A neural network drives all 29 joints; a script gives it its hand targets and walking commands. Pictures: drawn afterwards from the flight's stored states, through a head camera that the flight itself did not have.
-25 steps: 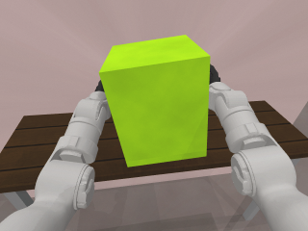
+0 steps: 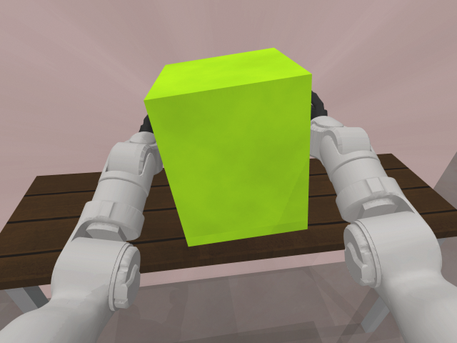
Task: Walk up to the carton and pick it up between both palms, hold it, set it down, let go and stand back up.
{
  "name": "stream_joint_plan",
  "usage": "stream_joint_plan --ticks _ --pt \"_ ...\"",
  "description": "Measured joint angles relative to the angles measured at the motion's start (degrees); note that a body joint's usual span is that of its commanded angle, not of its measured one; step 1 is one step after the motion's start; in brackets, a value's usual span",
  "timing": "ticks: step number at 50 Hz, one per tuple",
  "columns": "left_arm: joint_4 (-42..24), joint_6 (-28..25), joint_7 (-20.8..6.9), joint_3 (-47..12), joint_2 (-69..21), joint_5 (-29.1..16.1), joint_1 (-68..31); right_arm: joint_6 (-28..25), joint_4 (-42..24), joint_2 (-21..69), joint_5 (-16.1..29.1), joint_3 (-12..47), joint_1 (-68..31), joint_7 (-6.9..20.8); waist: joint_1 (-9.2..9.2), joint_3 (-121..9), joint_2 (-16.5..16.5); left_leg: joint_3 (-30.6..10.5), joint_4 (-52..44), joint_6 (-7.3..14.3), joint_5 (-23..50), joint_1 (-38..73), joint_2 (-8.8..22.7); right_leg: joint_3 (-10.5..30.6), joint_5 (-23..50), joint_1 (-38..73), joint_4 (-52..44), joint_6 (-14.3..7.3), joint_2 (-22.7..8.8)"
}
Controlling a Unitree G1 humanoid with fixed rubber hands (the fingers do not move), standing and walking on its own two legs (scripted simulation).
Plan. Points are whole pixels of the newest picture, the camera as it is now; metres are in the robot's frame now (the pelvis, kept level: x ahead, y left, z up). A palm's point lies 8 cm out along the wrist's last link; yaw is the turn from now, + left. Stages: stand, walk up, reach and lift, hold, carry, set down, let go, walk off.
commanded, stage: hold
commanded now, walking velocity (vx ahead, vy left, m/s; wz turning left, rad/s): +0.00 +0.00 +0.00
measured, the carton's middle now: (233, 142) +0.39 -0.01 +0.23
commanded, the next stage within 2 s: none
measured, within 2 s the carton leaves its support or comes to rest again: neither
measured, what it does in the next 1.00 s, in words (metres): stands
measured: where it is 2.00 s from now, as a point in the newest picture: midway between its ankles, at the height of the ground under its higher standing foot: outside the picture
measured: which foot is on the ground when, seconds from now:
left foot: down 0.00-1.00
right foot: down 0.00-1.00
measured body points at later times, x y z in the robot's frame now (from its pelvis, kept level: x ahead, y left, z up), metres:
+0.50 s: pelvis +0.00 +0.00 +0.00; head -0.08 +0.01 +0.44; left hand +0.40 +0.14 +0.24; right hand +0.40 -0.16 +0.28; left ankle +0.04 +0.11 -0.74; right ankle +0.05 -0.13 -0.74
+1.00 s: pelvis +0.00 +0.00 +0.00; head -0.07 +0.01 +0.44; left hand +0.41 +0.14 +0.24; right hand +0.41 -0.16 +0.28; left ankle +0.04 +0.11 -0.74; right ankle +0.05 -0.13 -0.74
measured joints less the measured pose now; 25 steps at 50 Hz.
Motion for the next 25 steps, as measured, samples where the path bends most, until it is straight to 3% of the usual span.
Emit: stream_joint_plan --ticks 25 --pt "-4.3 5.4 -0.5 1.4 0.0 0.0 0.1 6.1 -3.9 -1.1 1.9 2.1 -1.1 -1.5 0.03 -1.2 0.3 0.0 0.0 0.0 0.3 0.2 0.0 0.0 0.3 0.2 0.0 0.0 0.0"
